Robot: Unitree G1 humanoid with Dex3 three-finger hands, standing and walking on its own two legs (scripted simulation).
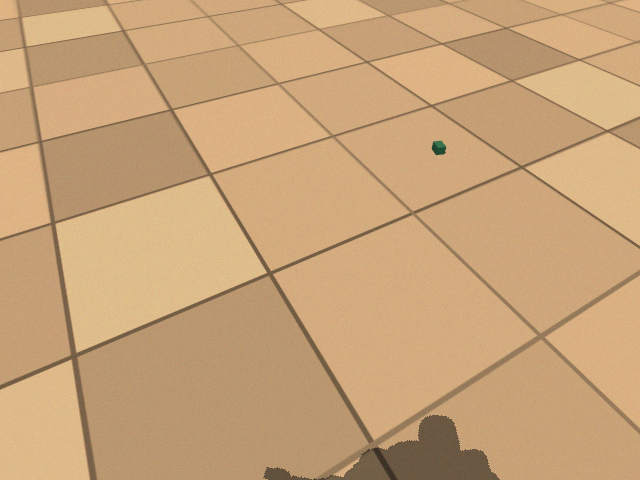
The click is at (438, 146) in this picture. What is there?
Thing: small box
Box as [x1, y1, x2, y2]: [432, 141, 445, 154]
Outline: 433,141 432,149 435,154 444,153 445,146 441,141
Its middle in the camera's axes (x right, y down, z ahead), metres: +0.65 -0.53 +2.14
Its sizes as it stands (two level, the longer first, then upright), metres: 0.063 0.048 0.046
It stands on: the floor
